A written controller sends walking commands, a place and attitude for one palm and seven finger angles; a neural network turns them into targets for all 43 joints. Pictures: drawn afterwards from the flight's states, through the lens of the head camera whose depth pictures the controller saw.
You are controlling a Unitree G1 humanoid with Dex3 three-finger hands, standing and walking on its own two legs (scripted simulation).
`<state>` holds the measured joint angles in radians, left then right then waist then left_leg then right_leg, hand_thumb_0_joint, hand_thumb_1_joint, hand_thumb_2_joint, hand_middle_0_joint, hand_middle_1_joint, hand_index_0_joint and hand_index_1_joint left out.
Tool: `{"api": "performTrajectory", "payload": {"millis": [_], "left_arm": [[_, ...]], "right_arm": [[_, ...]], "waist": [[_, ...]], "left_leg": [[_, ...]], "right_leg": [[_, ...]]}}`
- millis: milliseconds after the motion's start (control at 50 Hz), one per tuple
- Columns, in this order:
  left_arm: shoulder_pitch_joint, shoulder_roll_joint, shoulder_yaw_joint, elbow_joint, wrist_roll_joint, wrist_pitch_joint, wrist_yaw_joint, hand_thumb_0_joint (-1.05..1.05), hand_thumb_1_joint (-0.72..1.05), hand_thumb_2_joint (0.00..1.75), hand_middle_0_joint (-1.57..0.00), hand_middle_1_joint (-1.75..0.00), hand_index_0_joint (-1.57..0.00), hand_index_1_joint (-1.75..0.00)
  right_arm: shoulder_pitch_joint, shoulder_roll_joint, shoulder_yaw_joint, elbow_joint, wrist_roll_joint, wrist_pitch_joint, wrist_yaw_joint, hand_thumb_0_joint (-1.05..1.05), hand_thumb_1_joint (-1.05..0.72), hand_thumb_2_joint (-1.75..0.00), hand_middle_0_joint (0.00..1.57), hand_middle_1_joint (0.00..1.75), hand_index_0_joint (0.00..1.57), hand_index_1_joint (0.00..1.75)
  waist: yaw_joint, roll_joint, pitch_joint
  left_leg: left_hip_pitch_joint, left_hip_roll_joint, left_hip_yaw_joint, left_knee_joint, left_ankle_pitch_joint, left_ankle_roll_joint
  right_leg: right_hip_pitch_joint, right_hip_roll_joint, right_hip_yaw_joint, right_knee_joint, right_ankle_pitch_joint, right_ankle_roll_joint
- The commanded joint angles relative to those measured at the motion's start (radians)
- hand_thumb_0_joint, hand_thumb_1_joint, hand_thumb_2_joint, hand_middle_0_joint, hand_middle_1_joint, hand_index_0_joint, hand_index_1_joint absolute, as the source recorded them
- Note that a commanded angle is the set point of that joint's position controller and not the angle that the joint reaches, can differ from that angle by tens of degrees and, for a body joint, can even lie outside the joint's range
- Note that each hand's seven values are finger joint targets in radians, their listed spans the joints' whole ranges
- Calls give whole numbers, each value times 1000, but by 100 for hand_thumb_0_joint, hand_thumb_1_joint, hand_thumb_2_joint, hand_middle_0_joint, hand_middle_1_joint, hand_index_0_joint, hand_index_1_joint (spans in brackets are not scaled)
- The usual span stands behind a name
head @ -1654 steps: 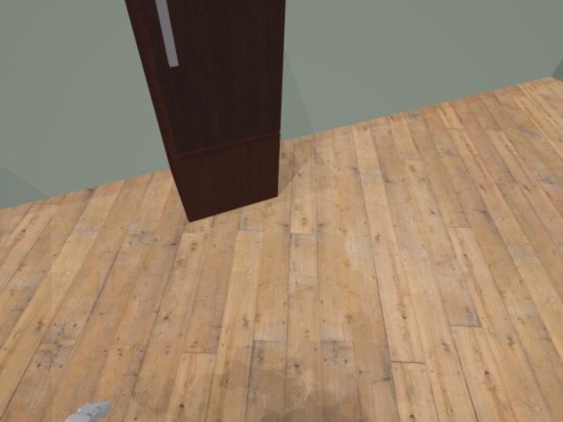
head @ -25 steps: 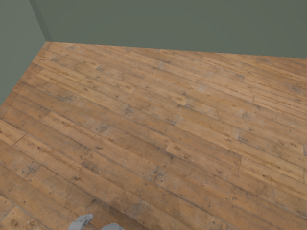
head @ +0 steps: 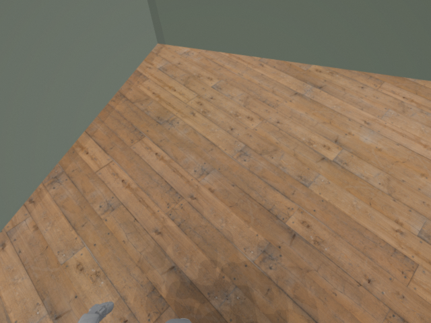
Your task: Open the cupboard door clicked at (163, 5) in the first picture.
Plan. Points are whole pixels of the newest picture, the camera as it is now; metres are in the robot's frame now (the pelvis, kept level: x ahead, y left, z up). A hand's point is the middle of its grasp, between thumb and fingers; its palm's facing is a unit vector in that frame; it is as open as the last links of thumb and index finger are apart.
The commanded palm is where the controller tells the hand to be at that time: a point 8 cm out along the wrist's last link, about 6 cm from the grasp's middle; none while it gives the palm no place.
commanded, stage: turn to face it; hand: left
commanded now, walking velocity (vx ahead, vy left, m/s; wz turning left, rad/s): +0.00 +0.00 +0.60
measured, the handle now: out of the picture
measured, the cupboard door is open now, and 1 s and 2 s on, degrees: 39 39 39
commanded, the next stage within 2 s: none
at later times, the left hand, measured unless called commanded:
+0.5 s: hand out of the picture -0.04 +0.21 -0.18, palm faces +0.38 -0.89 -0.25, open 7.3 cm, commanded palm none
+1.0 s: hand out of the picture +0.01 +0.14 -0.13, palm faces +0.56 -0.78 -0.28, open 7.4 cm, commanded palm none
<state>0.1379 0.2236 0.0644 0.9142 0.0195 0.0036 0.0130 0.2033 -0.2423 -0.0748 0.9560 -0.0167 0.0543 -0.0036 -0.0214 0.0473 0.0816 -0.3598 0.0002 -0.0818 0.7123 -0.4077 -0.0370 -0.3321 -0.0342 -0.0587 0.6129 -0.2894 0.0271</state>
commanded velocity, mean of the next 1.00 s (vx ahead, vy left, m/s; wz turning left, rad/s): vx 0.00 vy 0.00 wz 0.60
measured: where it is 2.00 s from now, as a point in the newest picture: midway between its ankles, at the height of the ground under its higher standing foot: outside the picture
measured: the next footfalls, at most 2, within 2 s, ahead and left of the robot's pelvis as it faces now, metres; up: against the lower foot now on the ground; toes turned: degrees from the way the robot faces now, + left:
left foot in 0.44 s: -0.01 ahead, +0.11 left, +0.00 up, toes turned +25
right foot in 0.82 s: +0.13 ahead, -0.12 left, +0.00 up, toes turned +26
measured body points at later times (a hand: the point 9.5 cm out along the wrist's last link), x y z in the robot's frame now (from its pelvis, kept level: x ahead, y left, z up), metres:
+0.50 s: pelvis +0.01 -0.01 +0.00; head +0.06 +0.03 +0.44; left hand -0.06 +0.25 -0.16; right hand +0.22 -0.20 -0.13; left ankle -0.04 +0.09 -0.73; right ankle +0.01 -0.13 -0.69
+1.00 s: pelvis +0.05 -0.06 +0.02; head +0.10 -0.07 +0.46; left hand -0.02 +0.19 -0.11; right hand +0.24 -0.25 -0.15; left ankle -0.07 +0.04 -0.62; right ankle +0.10 -0.14 -0.72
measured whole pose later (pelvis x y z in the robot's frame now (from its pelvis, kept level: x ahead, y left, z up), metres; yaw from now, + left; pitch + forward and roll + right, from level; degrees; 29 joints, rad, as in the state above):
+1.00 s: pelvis +0.05 -0.06 +0.02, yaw +37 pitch +0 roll +3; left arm 0.18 0.16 0.04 0.90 0.02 0.01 0.02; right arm 0.18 -0.26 -0.09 0.97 -0.02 0.08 0.02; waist -0.05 0.03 0.10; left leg -0.51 0.01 0.00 1.20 -0.41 -0.06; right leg -0.23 -0.10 -0.16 0.52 -0.29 -0.03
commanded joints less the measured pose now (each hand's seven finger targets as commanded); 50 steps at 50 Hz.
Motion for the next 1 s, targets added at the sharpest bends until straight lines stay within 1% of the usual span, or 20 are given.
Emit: {"api": "performTrajectory", "payload": {"millis": [0,40,80,260,300,360,380,400,420,440,520,600,680,760,780,800,820,840,900,980], "left_arm": [[62,171,37,-60,4,-15,30,0,90,90,-20,-30,-20,-30],[-2,126,19,-77,0,-15,23,0,90,90,-20,-30,-20,-30],[18,114,17,-79,0,-23,21,0,90,90,-20,-30,-20,-30],[167,161,41,-35,11,-27,21,0,90,90,-20,-30,-20,-30],[163,170,48,-30,15,-25,20,0,90,90,-20,-30,-20,-30],[124,189,56,-36,6,-22,13,0,90,90,-20,-30,-20,-30],[105,180,54,-45,-4,-19,9,0,90,90,-20,-30,-20,-30],[89,123,44,-75,-10,-13,0,0,90,90,-20,-30,-20,-30],[12,77,22,-123,-8,-3,2,0,90,90,-20,-30,-20,-30],[-13,109,26,-135,1,10,8,0,90,90,-20,-30,-20,-30],[30,102,36,-67,1,23,-4,0,90,90,-20,-30,-20,-30],[45,92,32,-63,-2,23,-4,0,90,90,-20,-30,-20,-30],[5,75,26,-91,-7,20,-2,0,90,90,-20,-30,-20,-30],[120,90,33,-65,-12,-1,0,0,90,90,-20,-30,-20,-30],[172,149,44,-56,-2,-16,7,0,90,90,-20,-30,-20,-30],[194,266,66,-55,14,-23,18,0,90,90,-20,-30,-20,-30],[190,263,52,-59,2,-17,20,0,90,90,-20,-30,-20,-30],[114,190,41,-71,2,-20,26,0,90,90,-20,-30,-20,-30],[-1,119,21,-100,-1,-17,24,0,90,90,-20,-30,-20,-30],[58,124,23,-86,1,-24,23,0,90,90,-20,-30,-20,-30]], "right_arm": [[-49,-97,-42,-98,3,-1,13,0,-90,-90,20,30,20,30],[-45,-82,-34,-66,-3,8,26,0,-90,-90,20,30,20,30],[-47,-62,-26,-63,0,10,31,0,-90,-90,20,30,20,30],[-178,-32,-4,-107,7,-6,32,0,-90,-90,20,30,20,30],[-171,-32,-2,-113,11,-13,32,0,-90,-90,20,30,20,30],[-82,-58,-10,-99,7,-20,30,0,-90,-90,20,30,20,30],[-18,-96,-21,-82,3,-25,29,0,-90,-90,20,30,20,30],[39,-202,-48,-74,-7,-33,23,0,-90,-90,20,30,20,30],[102,-277,-64,-62,-6,-25,10,0,-90,-90,20,30,20,30],[109,-259,-55,-51,-6,-19,5,0,-90,-90,20,30,20,30],[-43,-180,-29,-93,-4,-39,-16,0,-90,-90,20,30,20,30],[-24,-178,-28,-88,-5,-46,-14,0,-90,-90,20,30,20,30],[-21,-183,-36,-84,-12,-37,-9,0,-90,-90,20,30,20,30],[-83,-175,-43,-103,-4,-27,-7,0,-90,-90,20,30,20,30],[-71,-130,-38,-110,8,-30,-2,0,-90,-90,20,30,20,30],[-56,-51,-27,-135,12,-31,3,0,-90,-90,20,30,20,30],[-75,-101,-36,-131,6,-22,4,0,-90,-90,20,30,20,30],[-70,-103,-37,-110,1,-14,8,0,-90,-90,20,30,20,30],[-24,-72,-32,-64,1,4,26,0,-90,-90,20,30,20,30],[-58,-51,-21,-59,2,9,33,0,-90,-90,20,30,20,30]], "waist": [[30,-310,-59],[-11,-268,-22],[-12,-251,-58],[70,-230,-133],[71,-256,-150],[11,-226,-168],[-32,-140,-189],[-65,143,-227],[-102,291,-210],[-86,139,-208],[1,146,-116],[16,80,-114],[3,140,-97],[63,111,-120],[85,-42,-157],[96,-403,-170],[97,-357,-151],[52,-279,-96],[-12,-272,-75],[11,-214,-90]], "left_leg": [[-225,23,0,548,-143,2],[-211,47,43,592,-20,-21],[-202,40,69,537,21,-31],[-134,32,171,121,-67,-30],[-82,28,187,24,-70,-17],[100,13,213,-177,92,5],[259,39,180,-291,242,27],[436,268,-125,-344,501,123],[449,439,-325,-344,918,259],[416,453,-237,-315,882,291],[267,253,-82,-337,758,186],[245,224,-95,-341,685,189],[175,211,-140,-324,592,190],[19,153,-165,-215,460,129],[-96,73,-103,-94,257,70],[-263,-86,68,194,-185,-10],[-236,-33,12,428,-257,3],[-246,9,-24,526,-166,5],[-209,39,42,573,-6,-25],[-189,36,100,423,16,-41]], "right_leg": [[101,-408,317,-361,127,-158],[66,-299,148,-326,201,-114],[124,-273,57,-299,307,-99],[367,-348,-34,-184,678,-135],[368,-360,-40,-151,691,-134],[265,-354,-111,-51,611,-82],[148,-326,-150,69,496,-39],[-108,-190,-178,296,12,30],[-286,-99,-91,469,-388,63],[-284,-115,8,532,-359,47],[-262,-90,51,574,-125,69],[-212,-62,44,461,-102,78],[-103,-23,20,238,-145,72],[179,14,-8,-107,53,55],[335,-111,105,-253,128,28],[419,-411,410,-321,278,-84],[269,-495,425,-323,310,-164],[202,-431,338,-328,246,-167],[147,-295,101,-297,309,-110],[222,-293,-3,-280,379,-104]]}}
